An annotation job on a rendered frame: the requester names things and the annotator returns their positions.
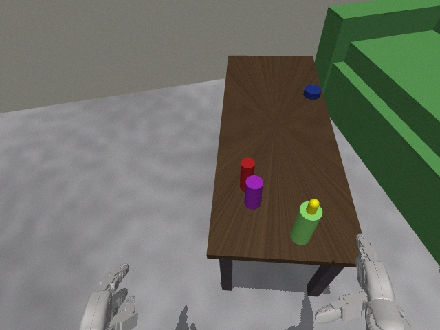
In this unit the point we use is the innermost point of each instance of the coffee table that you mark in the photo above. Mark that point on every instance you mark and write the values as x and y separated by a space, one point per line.
266 117

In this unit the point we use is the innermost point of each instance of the sofa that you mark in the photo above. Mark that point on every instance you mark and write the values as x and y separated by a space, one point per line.
378 63

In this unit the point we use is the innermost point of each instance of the right robot arm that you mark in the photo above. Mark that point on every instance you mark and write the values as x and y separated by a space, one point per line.
383 314

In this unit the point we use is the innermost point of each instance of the right robot hand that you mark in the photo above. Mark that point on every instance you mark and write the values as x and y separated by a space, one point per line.
373 279

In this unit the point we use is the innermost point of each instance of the left robot hand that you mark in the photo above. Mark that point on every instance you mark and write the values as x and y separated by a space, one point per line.
101 309

